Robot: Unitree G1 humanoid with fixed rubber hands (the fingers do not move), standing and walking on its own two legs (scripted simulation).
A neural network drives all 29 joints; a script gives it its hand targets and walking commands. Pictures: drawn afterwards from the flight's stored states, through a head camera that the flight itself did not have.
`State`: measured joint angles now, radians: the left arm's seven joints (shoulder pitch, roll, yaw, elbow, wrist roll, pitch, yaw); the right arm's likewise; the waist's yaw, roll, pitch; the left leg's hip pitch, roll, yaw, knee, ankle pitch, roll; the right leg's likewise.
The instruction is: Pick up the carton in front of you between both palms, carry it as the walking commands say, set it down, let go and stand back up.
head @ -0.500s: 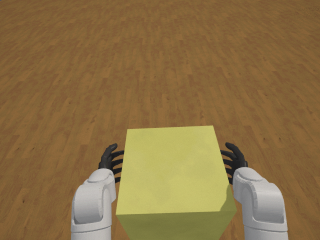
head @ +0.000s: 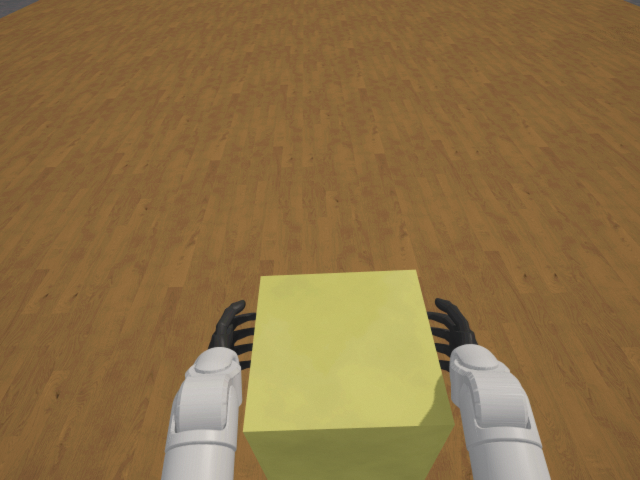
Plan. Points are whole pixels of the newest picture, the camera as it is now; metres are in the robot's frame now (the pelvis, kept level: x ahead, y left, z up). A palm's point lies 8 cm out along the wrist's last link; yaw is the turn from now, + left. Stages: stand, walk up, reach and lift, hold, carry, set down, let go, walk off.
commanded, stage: carry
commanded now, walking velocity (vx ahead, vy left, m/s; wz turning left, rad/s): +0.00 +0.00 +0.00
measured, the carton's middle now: (342, 385) +0.28 +0.00 -0.04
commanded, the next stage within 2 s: hold in 0.70 s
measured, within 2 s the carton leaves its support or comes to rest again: neither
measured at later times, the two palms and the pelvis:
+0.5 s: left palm (217, 362) +0.27 +0.16 +0.04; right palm (458, 361) +0.27 -0.14 +0.04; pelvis -0.01 +0.01 +0.00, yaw +0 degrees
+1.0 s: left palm (172, 405) +0.22 +0.20 +0.04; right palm (419, 351) +0.28 -0.09 +0.04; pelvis -0.03 -0.01 +0.01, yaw +12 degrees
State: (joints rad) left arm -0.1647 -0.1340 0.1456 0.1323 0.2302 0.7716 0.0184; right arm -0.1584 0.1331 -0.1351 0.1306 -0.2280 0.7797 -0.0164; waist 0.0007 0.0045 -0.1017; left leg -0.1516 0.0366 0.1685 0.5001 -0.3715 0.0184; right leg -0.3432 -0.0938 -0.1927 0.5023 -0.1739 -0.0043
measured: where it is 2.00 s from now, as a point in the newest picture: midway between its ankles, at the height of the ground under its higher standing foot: outside the picture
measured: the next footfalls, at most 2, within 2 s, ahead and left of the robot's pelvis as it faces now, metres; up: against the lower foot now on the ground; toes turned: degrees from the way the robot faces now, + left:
none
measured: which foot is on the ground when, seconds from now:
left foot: down 0.00-1.00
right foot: down 0.00-1.00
